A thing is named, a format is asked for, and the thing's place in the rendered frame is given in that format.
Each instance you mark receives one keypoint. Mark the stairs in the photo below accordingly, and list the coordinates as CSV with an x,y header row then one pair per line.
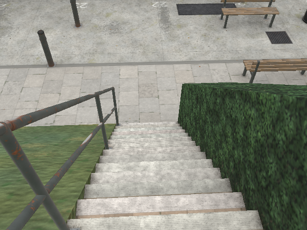
x,y
154,177

